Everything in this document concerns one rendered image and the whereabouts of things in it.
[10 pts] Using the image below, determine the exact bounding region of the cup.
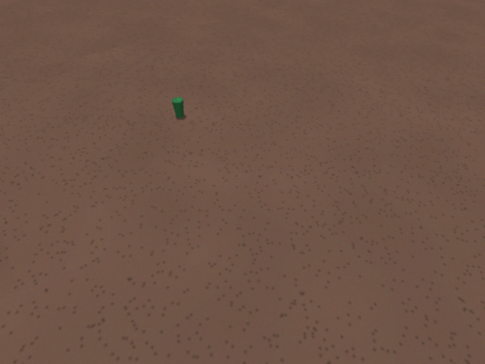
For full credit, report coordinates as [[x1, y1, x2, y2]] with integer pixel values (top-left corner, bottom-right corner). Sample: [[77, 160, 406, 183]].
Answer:
[[172, 97, 184, 118]]

